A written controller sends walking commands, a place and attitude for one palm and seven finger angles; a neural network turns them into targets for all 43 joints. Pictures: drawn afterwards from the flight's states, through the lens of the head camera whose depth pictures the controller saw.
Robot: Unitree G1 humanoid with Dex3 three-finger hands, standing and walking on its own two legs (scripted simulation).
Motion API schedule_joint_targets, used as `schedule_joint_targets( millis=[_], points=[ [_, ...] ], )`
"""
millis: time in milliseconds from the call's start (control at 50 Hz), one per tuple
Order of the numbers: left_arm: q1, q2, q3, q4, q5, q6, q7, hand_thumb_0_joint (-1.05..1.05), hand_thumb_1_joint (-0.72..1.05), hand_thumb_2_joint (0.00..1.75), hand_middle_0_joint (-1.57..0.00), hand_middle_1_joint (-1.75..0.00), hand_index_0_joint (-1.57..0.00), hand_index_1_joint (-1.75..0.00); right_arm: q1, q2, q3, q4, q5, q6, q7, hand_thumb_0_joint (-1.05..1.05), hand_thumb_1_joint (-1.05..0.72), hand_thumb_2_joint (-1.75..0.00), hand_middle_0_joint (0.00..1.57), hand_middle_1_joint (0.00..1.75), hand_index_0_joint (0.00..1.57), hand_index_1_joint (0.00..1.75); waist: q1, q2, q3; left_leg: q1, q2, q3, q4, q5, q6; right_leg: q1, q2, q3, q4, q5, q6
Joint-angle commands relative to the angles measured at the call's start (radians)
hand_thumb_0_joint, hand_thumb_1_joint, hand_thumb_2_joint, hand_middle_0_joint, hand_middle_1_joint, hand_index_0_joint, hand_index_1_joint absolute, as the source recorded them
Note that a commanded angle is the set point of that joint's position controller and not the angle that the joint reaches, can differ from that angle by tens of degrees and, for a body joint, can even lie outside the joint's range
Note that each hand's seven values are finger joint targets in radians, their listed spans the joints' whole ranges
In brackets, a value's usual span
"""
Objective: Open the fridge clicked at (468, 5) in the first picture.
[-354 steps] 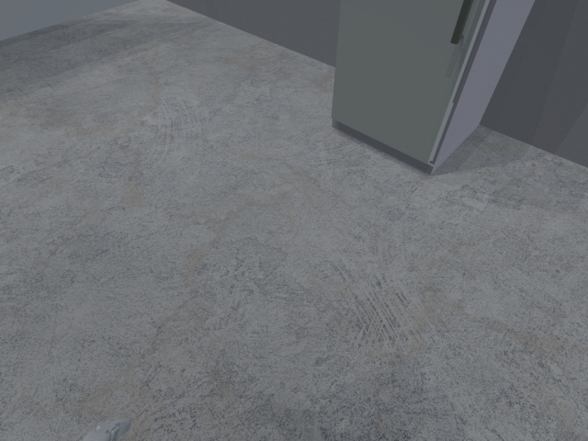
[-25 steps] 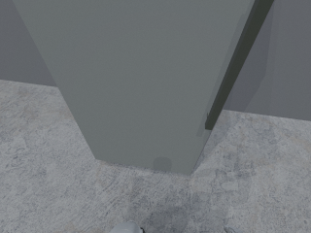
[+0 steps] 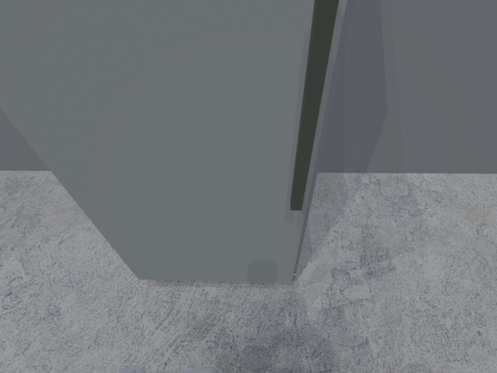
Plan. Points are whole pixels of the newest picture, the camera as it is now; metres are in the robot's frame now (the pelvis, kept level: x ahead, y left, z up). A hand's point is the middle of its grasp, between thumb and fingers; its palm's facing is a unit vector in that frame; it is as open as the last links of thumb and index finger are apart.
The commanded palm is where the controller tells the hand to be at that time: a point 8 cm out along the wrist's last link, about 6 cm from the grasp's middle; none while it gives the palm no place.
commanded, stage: come to a stop and stand still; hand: right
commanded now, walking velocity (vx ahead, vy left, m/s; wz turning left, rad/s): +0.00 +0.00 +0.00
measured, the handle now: (306, 116) +0.49 -0.09 +0.15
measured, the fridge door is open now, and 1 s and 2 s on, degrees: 0 0 0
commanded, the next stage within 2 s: look again from close up in 1.66 s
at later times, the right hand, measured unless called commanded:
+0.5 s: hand out of the picture -0.03 -0.15 -0.16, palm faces -0.01 +0.98 -0.20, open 7.4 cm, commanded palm none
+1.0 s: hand out of the picture -0.05 -0.14 -0.17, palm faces +0.00 +0.99 -0.17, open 7.4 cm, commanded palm none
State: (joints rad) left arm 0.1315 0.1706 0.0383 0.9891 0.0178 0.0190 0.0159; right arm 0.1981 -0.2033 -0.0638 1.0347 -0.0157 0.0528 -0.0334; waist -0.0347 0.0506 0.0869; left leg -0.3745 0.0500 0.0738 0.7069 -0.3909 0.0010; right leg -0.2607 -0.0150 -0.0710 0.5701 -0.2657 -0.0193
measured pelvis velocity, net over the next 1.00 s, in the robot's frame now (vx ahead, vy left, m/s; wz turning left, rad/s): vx -0.03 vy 0.01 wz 0.01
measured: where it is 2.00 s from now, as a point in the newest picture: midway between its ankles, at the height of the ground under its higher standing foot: outside the picture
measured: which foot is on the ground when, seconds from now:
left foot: up 0.00-0.24, down 0.26-1.00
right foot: down 0.00-1.00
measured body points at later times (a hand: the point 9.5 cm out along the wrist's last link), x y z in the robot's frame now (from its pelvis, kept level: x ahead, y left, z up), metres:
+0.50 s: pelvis -0.04 +0.02 +0.01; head -0.05 +0.03 +0.46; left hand -0.06 +0.25 -0.16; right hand -0.03 -0.20 -0.15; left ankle -0.07 +0.12 -0.73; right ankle +0.02 -0.11 -0.73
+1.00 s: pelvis -0.03 +0.01 +0.01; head -0.01 +0.02 +0.45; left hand -0.05 +0.22 -0.16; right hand -0.04 -0.19 -0.15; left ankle -0.07 +0.12 -0.73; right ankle +0.02 -0.11 -0.73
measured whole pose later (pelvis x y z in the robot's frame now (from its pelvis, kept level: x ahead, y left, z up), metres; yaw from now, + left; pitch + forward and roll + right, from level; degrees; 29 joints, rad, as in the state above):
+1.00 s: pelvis -0.03 +0.01 +0.01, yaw +1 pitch -1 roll +1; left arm 0.30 0.12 0.00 1.11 0.02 -0.01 0.03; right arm 0.32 -0.10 0.01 1.11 -0.01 -0.04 -0.05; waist 0.03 -0.03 0.06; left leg -0.14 -0.01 0.06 0.47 -0.31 0.01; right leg -0.31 -0.06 -0.06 0.52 -0.19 0.00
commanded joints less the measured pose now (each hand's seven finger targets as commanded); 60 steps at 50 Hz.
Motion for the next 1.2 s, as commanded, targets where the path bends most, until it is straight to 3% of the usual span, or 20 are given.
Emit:
schedule_joint_targets(
  millis=[0, 40, 140, 200, 240, 260, 300, 320, 380, 480, 560, 860, 880, 900, 920, 940, 960, 1020, 1060, 1180],
  points=[
    [-0.019, 0.14, 0.017, -0.058, 0.008, -0.01, 0.021, 0.0, 0.9, 0.9, -0.2, -0.3, -0.2, -0.3, 0.067, -0.067, -0.007, -0.038, -0.012, -0.005, 0.003, 0.0, -0.9, -0.9, 0.2, 0.3, 0.2, 0.3, -0.006, -0.237, -0.027, 0.003, -0.006, -0.091, 0.252, -0.065, -0.01, -0.073, -0.252, 0.224, -0.342, 0.151, -0.121],
    [-0.006, 0.138, 0.015, -0.047, 0.005, -0.013, 0.02, 0.0, 0.9, 0.9, -0.2, -0.3, -0.2, -0.3, 0.096, -0.051, 0.0, -0.018, -0.009, -0.012, 0.004, 0.0, -0.9, -0.9, 0.2, 0.3, 0.2, 0.3, -0.002, -0.2, -0.056, -0.011, -0.006, -0.085, 0.239, -0.04, -0.022, 0.007, -0.222, 0.182, -0.324, 0.18, -0.119],
    [0.095, 0.138, 0.025, 0.004, -0.001, -0.02, 0.017, 0.0, 0.9, 0.9, -0.2, -0.3, -0.2, -0.3, 0.072, -0.027, 0.025, -0.019, -0.002, -0.03, 0.002, 0.0, -0.9, -0.9, 0.2, 0.3, 0.2, 0.3, 0.049, -0.195, -0.134, 0.048, 0.007, -0.049, -0.063, -0.066, -0.038, 0.185, -0.232, 0.207, -0.289, 0.288, -0.134],
    [0.102, 0.121, 0.023, 0.029, -0.014, -0.024, 0.012, 0.0, 0.9, 0.9, -0.2, -0.3, -0.2, -0.3, 0.153, -0.04, 0.029, 0.026, -0.001, -0.049, -0.005, 0.0, -0.9, -0.9, 0.2, 0.3, 0.2, 0.3, 0.019, -0.122, -0.152, 0.22, 0.014, -0.062, -0.367, 0.189, -0.031, 0.132, -0.169, 0.162, -0.2, 0.293, -0.068],
    [0.095, 0.071, 0.011, 0.03, -0.023, -0.023, 0.006, 0.0, 0.9, 0.9, -0.2, -0.3, -0.2, -0.3, 0.133, -0.086, 0.029, 0.039, -0.001, -0.06, -0.01, 0.0, -0.9, -0.9, 0.2, 0.3, 0.2, 0.3, 0.045, -0.002, -0.104, 0.202, 0.128, -0.178, -0.395, 0.292, 0.019, 0.082, -0.088, 0.08, -0.167, 0.174, 0.008],
    [0.103, 0.067, 0.007, 0.035, -0.02, -0.025, 0.001, 0.0, 0.9, 0.9, -0.2, -0.3, -0.2, -0.3, 0.113, -0.095, 0.033, 0.035, 0.003, -0.06, -0.008, 0.0, -0.9, -0.9, 0.2, 0.3, 0.2, 0.3, 0.055, -0.023, -0.1, 0.157, 0.145, -0.17, -0.389, 0.267, 0.031, 0.115, -0.071, 0.078, -0.187, 0.136, 0.019],
    [0.115, 0.068, 0.01, 0.058, -0.01, -0.019, 0.002, 0.0, 0.9, 0.9, -0.2, -0.3, -0.2, -0.3, 0.093, -0.076, 0.033, 0.04, 0.0, -0.066, -0.008, 0.0, -0.9, -0.9, 0.2, 0.3, 0.2, 0.3, 0.055, 0.098, -0.079, 0.116, 0.101, -0.153, -0.389, 0.223, 0.025, 0.139, -0.08, 0.067, -0.172, 0.152, 0.02],
    [0.118, 0.074, 0.007, 0.066, -0.01, -0.018, 0.002, 0.0, 0.9, 0.9, -0.2, -0.3, -0.2, -0.3, 0.09, -0.065, 0.04, 0.041, 0.002, -0.066, -0.009, 0.0, -0.9, -0.9, 0.2, 0.3, 0.2, 0.3, 0.057, 0.108, -0.047, 0.088, 0.103, -0.154, -0.406, 0.184, 0.026, 0.139, -0.081, 0.067, -0.182, 0.139, 0.02],
    [0.144, 0.078, -0.002, 0.097, -0.009, -0.015, 0.0, 0.0, 0.9, 0.9, -0.2, -0.3, -0.2, -0.3, 0.092, -0.06, 0.042, 0.044, 0.005, -0.059, -0.009, 0.0, -0.9, -0.9, 0.2, 0.3, 0.2, 0.3, 0.058, 0.047, 0.02, 0.034, 0.082, -0.148, -0.434, 0.025, 0.02, 0.135, -0.086, 0.074, -0.212, 0.085, 0.022],
    [0.181, 0.06, -0.011, 0.128, -0.006, -0.007, 0.003, 0.0, 0.9, 0.9, -0.2, -0.3, -0.2, -0.3, 0.115, -0.058, 0.04, 0.055, 0.008, -0.052, -0.008, 0.0, -0.9, -0.9, 0.2, 0.3, 0.2, 0.3, 0.052, -0.044, 0.076, 0.013, 0.072, -0.15, -0.454, -0.081, 0.024, 0.082, -0.078, 0.078, -0.226, 0.007, 0.026],
    [0.213, 0.046, -0.015, 0.144, -0.005, -0.01, 0.007, 0.0, 0.9, 0.9, -0.2, -0.3, -0.2, -0.3, 0.133, -0.05, 0.04, 0.061, 0.011, -0.053, -0.008, 0.0, -0.9, -0.9, 0.2, 0.3, 0.2, 0.3, 0.045, -0.073, 0.047, 0.051, 0.067, -0.146, -0.441, -0.044, 0.029, 0.07, -0.079, 0.079, -0.221, 0.026, 0.027],
    [0.257, 0.021, -0.014, 0.167, -0.01, -0.026, 0.019, 0.0, 0.9, 0.9, -0.2, -0.3, -0.2, -0.3, 0.181, 0.001, 0.047, 0.084, 0.012, -0.063, -0.014, 0.0, -0.9, -0.9, 0.2, 0.3, 0.2, 0.3, 0.043, -0.053, 0.0, 0.118, 0.052, -0.117, -0.402, 0.135, 0.025, 0.09, -0.101, 0.079, -0.194, 0.157, 0.018],
    [0.137, 0.056, -0.024, 0.086, -0.009, -0.044, 0.004, 0.0, 0.9, 0.9, -0.2, -0.3, -0.2, -0.3, 0.238, -0.022, 0.058, 0.092, -0.011, -0.092, -0.042, 0.0, -0.9, -0.9, 0.2, 0.3, 0.2, 0.3, 0.0, -0.033, 0.043, 0.104, 0.099, -0.19, -0.416, 0.43, 0.021, -0.028, -0.089, 0.064, 0.014, 0.15, 0.033],
    [0.169, 0.024, -0.028, 0.033, -0.004, -0.045, 0.001, 0.0, 0.9, 0.9, -0.2, -0.3, -0.2, -0.3, 0.205, -0.056, 0.047, 0.057, -0.012, -0.111, -0.04, 0.0, -0.9, -0.9, 0.2, 0.3, 0.2, 0.3, 0.063, -0.048, -0.009, 0.162, 0.162, -0.181, -0.37, 0.726, 0.042, -0.015, -0.071, 0.06, -0.004, 0.122, 0.034],
    [0.231, -0.008, -0.027, 0.051, 0.0, -0.054, 0.006, 0.0, 0.9, 0.9, -0.2, -0.3, -0.2, -0.3, 0.205, -0.053, 0.043, 0.036, -0.009, -0.113, -0.036, 0.0, -0.9, -0.9, 0.2, 0.3, 0.2, 0.3, 0.064, -0.045, -0.11, 0.25, 0.142, -0.136, -0.275, 0.815, 0.053, 0.022, -0.054, 0.047, -0.051, 0.118, 0.014],
    [0.244, 0.008, -0.024, 0.057, -0.002, -0.06, 0.01, 0.0, 0.9, 0.9, -0.2, -0.3, -0.2, -0.3, 0.222, -0.037, 0.047, 0.042, -0.001, -0.116, -0.036, 0.0, -0.9, -0.9, 0.2, 0.3, 0.2, 0.3, 0.052, 0.017, -0.186, 0.292, 0.114, -0.116, -0.241, 0.82, 0.049, 0.035, -0.06, 0.057, -0.042, 0.201, 0.007],
    [0.252, 0.026, -0.022, 0.049, -0.006, -0.059, 0.012, 0.0, 0.9, 0.9, -0.2, -0.3, -0.2, -0.3, 0.219, -0.028, 0.049, 0.033, 0.002, -0.115, -0.036, 0.0, -0.9, -0.9, 0.2, 0.3, 0.2, 0.3, 0.054, 0.072, -0.204, 0.301, 0.098, -0.102, -0.236, 0.765, 0.048, 0.039, -0.069, 0.067, -0.04, 0.245, -0.001],
    [0.227, 0.048, -0.017, 0.041, -0.006, -0.053, 0.014, 0.0, 0.9, 0.9, -0.2, -0.3, -0.2, -0.3, 0.209, -0.014, 0.049, 0.004, -0.004, -0.091, -0.032, 0.0, -0.9, -0.9, 0.2, 0.3, 0.2, 0.3, 0.045, -0.019, -0.091, 0.183, 0.06, -0.089, -0.248, 0.42, 0.044, 0.031, -0.093, 0.086, -0.053, 0.302, -0.012],
    [0.205, 0.057, -0.013, 0.023, -0.005, -0.045, 0.012, 0.0, 0.9, 0.9, -0.2, -0.3, -0.2, -0.3, 0.213, -0.018, 0.048, -0.007, -0.006, -0.082, -0.028, 0.0, -0.9, -0.9, 0.2, 0.3, 0.2, 0.3, 0.039, -0.036, -0.009, 0.12, 0.048, -0.095, -0.274, 0.252, 0.043, -0.01, -0.091, 0.098, -0.081, 0.225, -0.015],
    [0.171, 0.099, -0.005, -0.019, -0.002, -0.037, 0.007, 0.0, 0.9, 0.9, -0.2, -0.3, -0.2, -0.3, 0.209, -0.046, 0.046, -0.042, -0.008, -0.066, -0.018, 0.0, -0.9, -0.9, 0.2, 0.3, 0.2, 0.3, 0.037, -0.098, 0.023, 0.087, 0.028, -0.092, -0.289, 0.065, 0.041, -0.053, -0.09, 0.136, -0.156, 0.014, -0.02]
  ],
)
